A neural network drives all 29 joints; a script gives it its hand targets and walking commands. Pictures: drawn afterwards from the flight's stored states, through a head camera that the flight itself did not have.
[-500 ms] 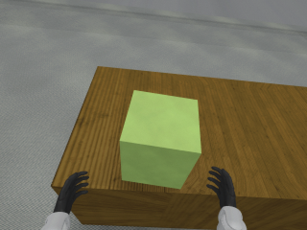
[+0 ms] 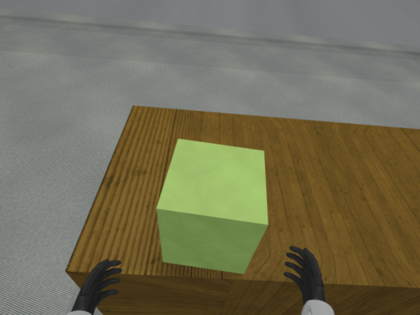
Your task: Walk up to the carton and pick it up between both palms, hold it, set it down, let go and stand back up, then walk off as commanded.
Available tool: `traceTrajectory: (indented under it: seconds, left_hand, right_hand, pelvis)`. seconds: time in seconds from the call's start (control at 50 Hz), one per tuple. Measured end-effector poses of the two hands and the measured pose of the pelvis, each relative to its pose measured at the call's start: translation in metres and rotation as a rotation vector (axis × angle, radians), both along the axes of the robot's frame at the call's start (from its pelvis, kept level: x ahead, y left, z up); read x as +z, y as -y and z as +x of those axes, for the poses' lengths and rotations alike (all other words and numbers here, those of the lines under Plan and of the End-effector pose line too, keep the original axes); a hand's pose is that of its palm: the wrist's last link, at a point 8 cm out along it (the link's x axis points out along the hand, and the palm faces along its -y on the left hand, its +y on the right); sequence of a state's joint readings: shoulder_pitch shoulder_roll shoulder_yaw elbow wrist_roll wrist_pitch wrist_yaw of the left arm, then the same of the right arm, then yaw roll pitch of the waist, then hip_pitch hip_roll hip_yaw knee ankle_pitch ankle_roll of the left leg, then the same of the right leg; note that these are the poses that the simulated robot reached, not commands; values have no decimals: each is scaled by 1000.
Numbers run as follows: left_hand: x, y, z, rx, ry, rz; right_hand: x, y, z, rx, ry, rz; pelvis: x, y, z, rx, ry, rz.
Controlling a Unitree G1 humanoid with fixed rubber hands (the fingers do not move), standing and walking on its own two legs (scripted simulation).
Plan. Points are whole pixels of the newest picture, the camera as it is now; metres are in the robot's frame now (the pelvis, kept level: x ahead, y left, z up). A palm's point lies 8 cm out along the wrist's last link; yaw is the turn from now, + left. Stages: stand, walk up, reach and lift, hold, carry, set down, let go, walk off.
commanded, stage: set down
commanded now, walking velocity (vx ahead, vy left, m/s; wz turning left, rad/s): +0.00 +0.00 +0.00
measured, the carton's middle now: (211, 208) +0.39 -0.02 -0.06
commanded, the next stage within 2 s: let go in 1.72 s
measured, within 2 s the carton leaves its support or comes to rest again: neither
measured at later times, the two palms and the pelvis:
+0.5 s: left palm (88, 308) +0.18 +0.22 -0.08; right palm (317, 292) +0.19 -0.22 -0.05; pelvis +0.01 +0.00 +0.00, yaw +0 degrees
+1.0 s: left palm out of the picture +0.17 +0.22 -0.09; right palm (322, 293) +0.19 -0.23 -0.06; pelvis +0.02 -0.01 +0.01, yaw +0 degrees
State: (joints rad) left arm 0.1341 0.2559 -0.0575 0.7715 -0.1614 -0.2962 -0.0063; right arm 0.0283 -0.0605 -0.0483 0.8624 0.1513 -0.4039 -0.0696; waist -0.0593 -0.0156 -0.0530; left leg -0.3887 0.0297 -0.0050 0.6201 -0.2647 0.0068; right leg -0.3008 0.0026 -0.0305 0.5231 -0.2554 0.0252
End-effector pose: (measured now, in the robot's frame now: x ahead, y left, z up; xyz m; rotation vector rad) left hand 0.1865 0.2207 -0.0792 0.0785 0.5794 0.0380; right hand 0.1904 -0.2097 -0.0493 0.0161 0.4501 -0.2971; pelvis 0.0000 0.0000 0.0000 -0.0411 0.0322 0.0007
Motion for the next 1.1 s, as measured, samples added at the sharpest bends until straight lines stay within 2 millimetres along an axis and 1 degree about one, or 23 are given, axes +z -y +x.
traceTrajectory:
  seconds: [0.12, 0.32, 0.52, 1.1]
  left_hand:
    - [-2, 1, -4, -6, -40, 13]
    - [-3, 1, -3, -10, -89, 39]
    - [-6, 2, -6, -22, -148, 66]
    - [-14, 0, -18, -10, -291, 129]
  right_hand:
    - [0, 3, 2, 14, -16, 4]
    - [0, 10, 4, 29, -53, 6]
    - [-4, 14, 1, 40, -95, 11]
    - [-9, 28, 0, 108, -182, -16]
  pelvis:
    - [1, 1, 3, 1, 9, 2]
    - [3, 3, 8, 2, 21, 4]
    - [5, 4, 12, 2, 28, 6]
    - [7, 9, 18, 3, 30, 12]
